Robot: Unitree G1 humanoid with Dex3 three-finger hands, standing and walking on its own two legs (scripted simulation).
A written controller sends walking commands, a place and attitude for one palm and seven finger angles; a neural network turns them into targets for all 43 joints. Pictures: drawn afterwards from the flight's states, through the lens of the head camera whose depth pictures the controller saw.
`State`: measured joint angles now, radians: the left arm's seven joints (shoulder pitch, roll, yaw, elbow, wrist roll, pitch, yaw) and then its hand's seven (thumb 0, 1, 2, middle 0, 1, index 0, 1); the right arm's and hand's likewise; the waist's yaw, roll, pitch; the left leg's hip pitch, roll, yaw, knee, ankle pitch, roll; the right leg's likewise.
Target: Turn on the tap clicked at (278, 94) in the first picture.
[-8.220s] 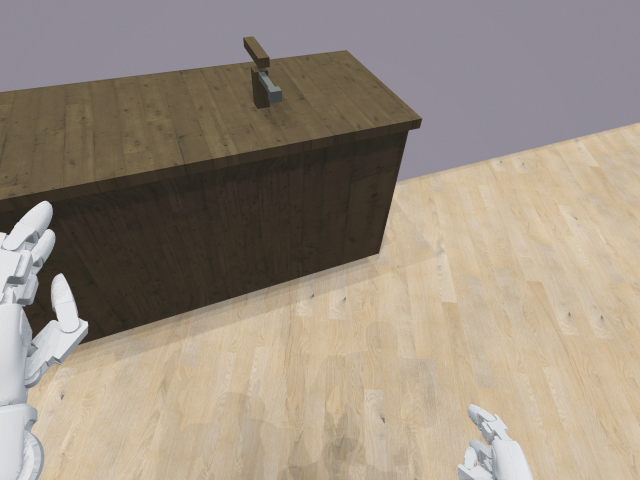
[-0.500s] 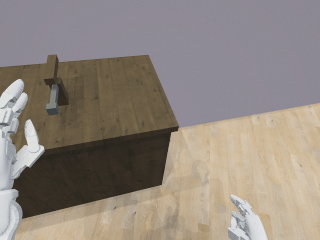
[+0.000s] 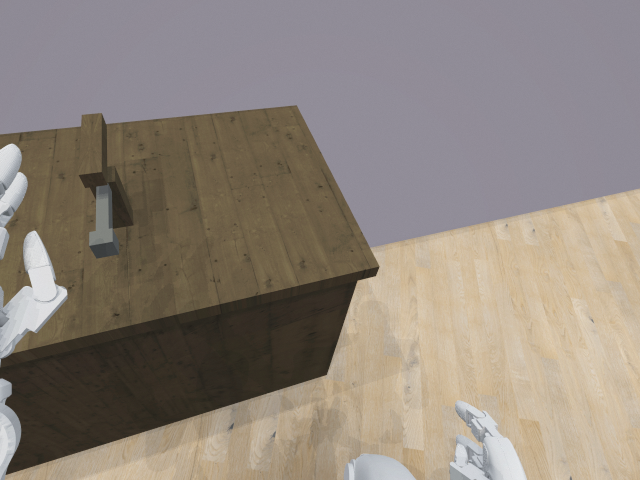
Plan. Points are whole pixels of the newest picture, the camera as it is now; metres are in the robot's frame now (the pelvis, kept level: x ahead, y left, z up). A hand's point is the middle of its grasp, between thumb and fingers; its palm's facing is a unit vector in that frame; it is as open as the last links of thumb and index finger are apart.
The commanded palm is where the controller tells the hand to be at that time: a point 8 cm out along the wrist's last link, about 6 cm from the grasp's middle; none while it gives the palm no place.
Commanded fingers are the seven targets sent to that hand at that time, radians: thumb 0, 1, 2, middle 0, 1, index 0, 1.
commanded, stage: come to a stop and stand still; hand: left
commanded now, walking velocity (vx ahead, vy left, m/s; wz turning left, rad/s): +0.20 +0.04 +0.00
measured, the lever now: (104, 243) +0.38 +0.32 +0.03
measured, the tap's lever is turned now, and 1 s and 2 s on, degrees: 0 0 0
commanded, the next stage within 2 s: none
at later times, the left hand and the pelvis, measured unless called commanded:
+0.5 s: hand out of the picture +0.27 +0.31 +0.20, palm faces +0.41 -0.88 -0.24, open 7.4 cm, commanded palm +0.21 +0.35 +0.19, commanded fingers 0.00 0.90 0.90 -0.20 -0.30 -0.20 -0.30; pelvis +0.05 +0.07 +0.00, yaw +0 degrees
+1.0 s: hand out of the picture +0.28 +0.34 +0.24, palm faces +0.48 -0.72 -0.49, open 7.4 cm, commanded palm +0.19 +0.33 +0.19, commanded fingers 0.00 0.90 0.90 -0.20 -0.30 -0.20 -0.30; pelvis +0.02 +0.06 +0.01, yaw -2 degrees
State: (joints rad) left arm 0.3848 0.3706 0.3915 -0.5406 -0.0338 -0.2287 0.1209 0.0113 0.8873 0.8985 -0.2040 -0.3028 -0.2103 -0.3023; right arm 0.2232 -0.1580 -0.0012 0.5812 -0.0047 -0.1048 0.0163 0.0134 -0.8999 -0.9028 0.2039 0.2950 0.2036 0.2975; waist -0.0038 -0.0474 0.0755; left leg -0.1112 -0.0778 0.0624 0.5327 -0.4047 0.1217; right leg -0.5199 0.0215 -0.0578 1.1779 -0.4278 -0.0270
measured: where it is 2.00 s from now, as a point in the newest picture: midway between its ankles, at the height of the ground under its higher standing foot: outside the picture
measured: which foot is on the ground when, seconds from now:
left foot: down 0.00-0.14, up 0.16-0.42, down 0.44-1.00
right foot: up 0.00-0.14, down 0.16-0.48, up 0.50-0.74, down 0.76-1.00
